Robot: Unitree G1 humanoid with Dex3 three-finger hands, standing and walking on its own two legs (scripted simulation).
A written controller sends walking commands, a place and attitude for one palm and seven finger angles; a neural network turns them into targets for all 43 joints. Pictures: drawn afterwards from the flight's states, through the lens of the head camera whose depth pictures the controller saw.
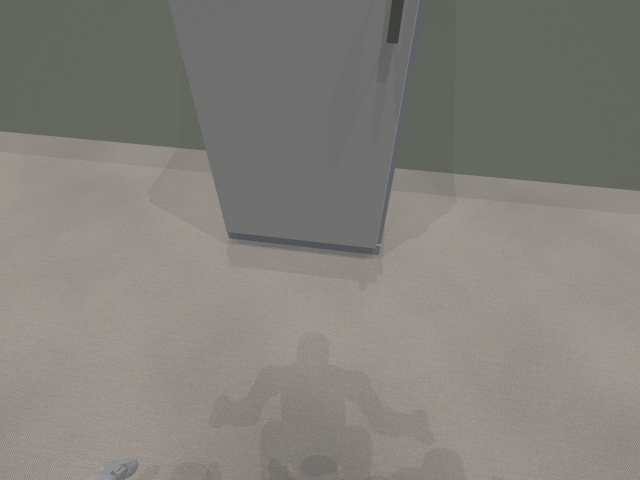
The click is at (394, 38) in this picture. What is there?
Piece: fridge door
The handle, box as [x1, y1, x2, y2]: [387, 0, 403, 43]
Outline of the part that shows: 403,0 392,0 387,42 397,43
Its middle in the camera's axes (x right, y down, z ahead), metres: +0.17 -0.56 +0.83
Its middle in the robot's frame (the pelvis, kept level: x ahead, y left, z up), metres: +1.03 -0.11 +0.24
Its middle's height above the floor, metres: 1.01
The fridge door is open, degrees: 0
